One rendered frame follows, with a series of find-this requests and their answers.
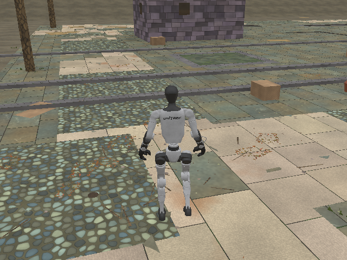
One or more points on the robot left hand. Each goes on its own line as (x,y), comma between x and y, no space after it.
(144,152)

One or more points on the robot right forearm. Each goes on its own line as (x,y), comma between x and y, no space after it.
(199,141)

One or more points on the right robot upper arm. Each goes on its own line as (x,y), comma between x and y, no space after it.
(192,122)

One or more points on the robot left forearm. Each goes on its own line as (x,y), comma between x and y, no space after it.
(145,143)

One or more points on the humanoid robot torso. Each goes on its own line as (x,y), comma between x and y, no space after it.
(172,126)

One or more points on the robot left shin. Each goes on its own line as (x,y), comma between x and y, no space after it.
(161,196)

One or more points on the left robot upper arm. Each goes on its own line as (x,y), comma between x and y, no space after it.
(152,123)

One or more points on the robot right hand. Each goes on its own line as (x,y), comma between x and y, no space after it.
(197,149)

